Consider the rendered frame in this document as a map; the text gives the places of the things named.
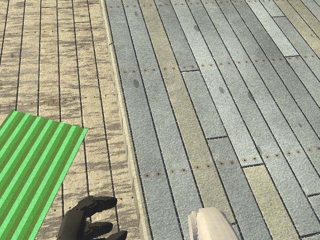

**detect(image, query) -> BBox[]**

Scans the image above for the right robot thigh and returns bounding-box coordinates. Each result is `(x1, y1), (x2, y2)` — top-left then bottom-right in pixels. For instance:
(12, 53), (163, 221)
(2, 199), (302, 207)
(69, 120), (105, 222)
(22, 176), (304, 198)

(188, 207), (240, 240)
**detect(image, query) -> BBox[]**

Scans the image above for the robot left hand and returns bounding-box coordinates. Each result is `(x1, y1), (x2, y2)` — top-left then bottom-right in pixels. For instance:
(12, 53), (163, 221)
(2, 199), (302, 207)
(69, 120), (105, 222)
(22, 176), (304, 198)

(56, 195), (128, 240)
